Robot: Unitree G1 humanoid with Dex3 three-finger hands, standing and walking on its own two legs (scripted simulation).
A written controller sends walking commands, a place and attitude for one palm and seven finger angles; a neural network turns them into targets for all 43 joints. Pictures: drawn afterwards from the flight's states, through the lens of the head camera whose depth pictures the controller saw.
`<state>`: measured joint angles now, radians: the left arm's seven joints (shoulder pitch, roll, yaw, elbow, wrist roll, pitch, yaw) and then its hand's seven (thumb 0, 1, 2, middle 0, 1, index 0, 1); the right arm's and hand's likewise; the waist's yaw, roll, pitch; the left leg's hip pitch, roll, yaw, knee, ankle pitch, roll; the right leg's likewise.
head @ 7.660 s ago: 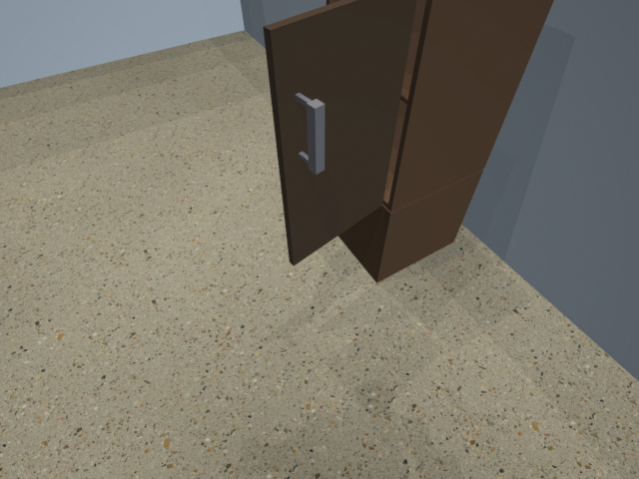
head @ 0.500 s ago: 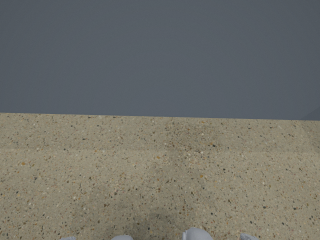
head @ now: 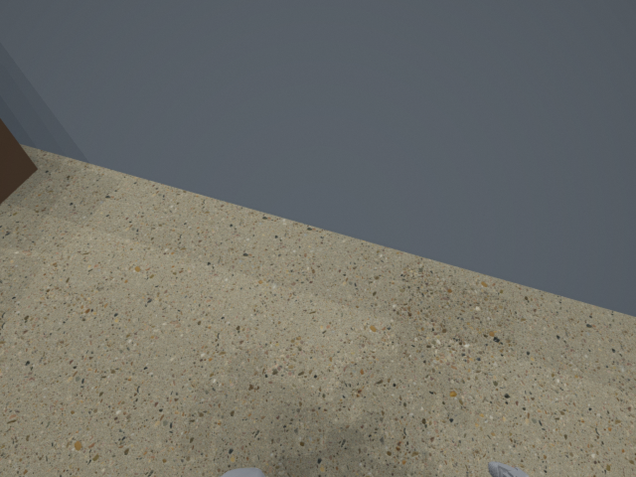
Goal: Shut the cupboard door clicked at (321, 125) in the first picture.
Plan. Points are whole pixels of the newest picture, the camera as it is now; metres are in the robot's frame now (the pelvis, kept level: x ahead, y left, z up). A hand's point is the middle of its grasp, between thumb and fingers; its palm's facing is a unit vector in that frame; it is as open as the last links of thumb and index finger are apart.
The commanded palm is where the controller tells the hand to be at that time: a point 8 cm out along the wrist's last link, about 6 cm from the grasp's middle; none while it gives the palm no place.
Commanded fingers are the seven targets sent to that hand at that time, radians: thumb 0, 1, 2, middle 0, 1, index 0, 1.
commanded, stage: walk to a spot facing it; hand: left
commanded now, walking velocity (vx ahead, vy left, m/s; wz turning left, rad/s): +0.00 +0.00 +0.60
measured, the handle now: out of the picture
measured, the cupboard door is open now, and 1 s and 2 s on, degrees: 100 100 100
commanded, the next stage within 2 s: none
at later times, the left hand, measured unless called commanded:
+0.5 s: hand out of the picture +0.06 +0.19 -0.14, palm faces +0.32 -0.92 -0.24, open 7.4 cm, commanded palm none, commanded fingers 0.00 0.90 0.90 -0.20 -0.30 -0.20 -0.30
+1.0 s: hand (106, 423) +0.19 +0.31 -0.14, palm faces +0.53 -0.83 -0.17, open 7.4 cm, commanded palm none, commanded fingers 0.00 0.90 0.90 -0.20 -0.30 -0.20 -0.30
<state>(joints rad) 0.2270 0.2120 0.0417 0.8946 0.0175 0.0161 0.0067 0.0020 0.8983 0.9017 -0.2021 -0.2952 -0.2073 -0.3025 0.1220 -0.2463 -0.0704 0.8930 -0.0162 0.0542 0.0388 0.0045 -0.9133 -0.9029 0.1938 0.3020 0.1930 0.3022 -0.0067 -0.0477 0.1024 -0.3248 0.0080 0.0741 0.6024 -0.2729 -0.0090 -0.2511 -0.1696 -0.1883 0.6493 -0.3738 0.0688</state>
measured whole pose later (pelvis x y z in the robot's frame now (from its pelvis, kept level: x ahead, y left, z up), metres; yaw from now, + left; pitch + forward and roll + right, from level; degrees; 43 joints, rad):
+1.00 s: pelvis +0.21 +0.09 +0.02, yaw +32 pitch +0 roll +0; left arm 0.15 0.22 0.06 0.95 0.03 -0.01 -0.04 0.00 0.91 0.90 -0.19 -0.29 -0.20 -0.30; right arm 0.23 -0.18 -0.04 0.99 -0.03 -0.06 0.00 -0.01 -0.94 -0.90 0.20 0.30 0.20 0.30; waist 0.01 -0.03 0.07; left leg -0.16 -0.02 0.05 0.39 -0.25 0.05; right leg -0.57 -0.15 -0.06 0.88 -0.21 0.07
